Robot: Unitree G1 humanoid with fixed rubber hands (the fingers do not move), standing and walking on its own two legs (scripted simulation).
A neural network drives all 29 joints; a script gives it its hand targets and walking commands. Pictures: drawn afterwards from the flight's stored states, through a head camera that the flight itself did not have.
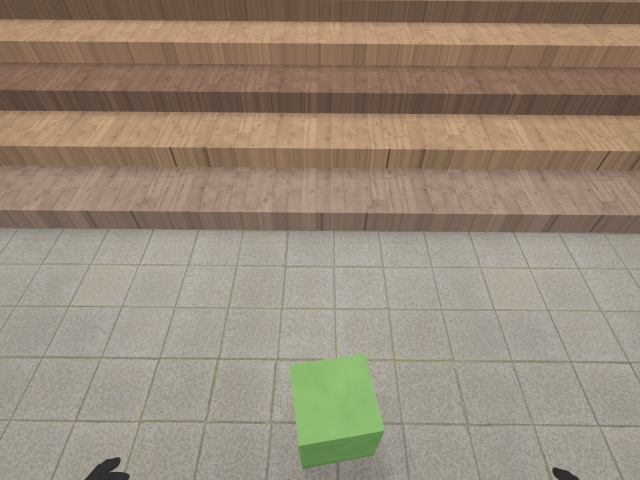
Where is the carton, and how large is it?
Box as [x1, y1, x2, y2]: [290, 353, 384, 468]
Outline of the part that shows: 364,353 290,365 298,444 302,468 373,455 384,429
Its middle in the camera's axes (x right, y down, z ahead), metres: +0.03 +0.49 +1.07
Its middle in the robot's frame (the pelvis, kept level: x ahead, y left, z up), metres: +0.40 -0.01 -0.66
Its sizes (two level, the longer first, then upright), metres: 0.210 0.200 0.250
